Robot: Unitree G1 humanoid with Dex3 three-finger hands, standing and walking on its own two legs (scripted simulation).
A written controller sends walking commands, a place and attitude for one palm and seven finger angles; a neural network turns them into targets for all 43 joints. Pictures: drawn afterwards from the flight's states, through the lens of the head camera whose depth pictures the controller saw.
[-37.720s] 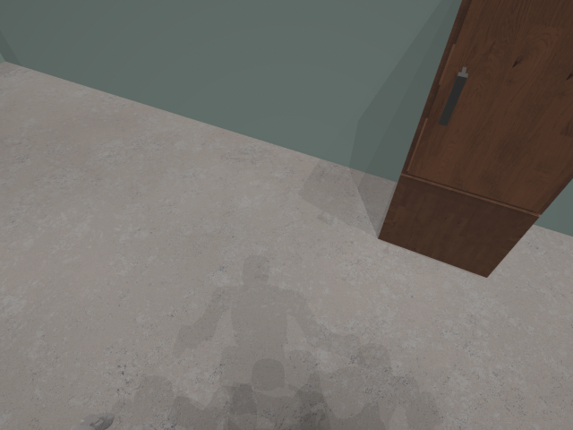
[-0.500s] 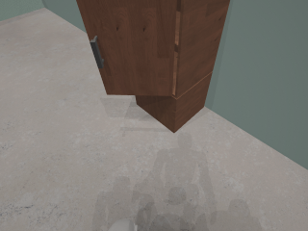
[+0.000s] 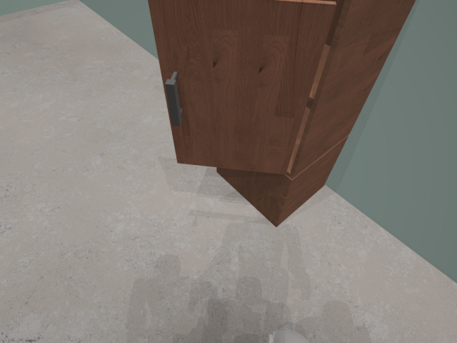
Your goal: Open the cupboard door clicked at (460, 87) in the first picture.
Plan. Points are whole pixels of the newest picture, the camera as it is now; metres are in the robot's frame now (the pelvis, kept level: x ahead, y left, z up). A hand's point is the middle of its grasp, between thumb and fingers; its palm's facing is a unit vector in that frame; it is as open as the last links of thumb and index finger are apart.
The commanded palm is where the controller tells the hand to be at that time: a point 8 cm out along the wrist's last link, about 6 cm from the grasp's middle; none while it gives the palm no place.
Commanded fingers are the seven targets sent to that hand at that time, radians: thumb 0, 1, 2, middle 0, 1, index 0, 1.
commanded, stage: take the last steps up to it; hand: left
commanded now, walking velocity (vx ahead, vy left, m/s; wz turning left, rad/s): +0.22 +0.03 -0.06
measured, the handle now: (175, 99) +0.73 +0.23 -0.02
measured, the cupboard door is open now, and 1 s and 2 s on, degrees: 42 42 42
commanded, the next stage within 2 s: come to a stop and stand still in 0.14 s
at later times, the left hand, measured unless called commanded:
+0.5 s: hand (151, 312) +0.20 +0.18 -0.17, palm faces +0.00 -0.98 -0.22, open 7.2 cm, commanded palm none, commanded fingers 0.00 0.90 0.90 -0.20 -0.30 -0.20 -0.30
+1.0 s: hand (150, 335) +0.15 +0.17 -0.18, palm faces -0.04 -0.97 -0.25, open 7.4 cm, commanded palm none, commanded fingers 0.00 0.90 0.90 -0.20 -0.30 -0.20 -0.30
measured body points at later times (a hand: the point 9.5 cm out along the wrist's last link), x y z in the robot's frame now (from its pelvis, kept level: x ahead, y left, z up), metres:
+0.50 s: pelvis +0.13 +0.00 +0.00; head +0.16 +0.00 +0.45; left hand +0.20 +0.23 -0.15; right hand +0.14 -0.23 -0.16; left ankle +0.17 +0.13 -0.72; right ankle +0.14 -0.11 -0.74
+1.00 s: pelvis +0.11 -0.01 -0.01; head +0.12 -0.03 +0.44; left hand +0.16 +0.22 -0.16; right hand +0.17 -0.26 -0.16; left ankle +0.16 +0.09 -0.74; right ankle +0.07 -0.12 -0.74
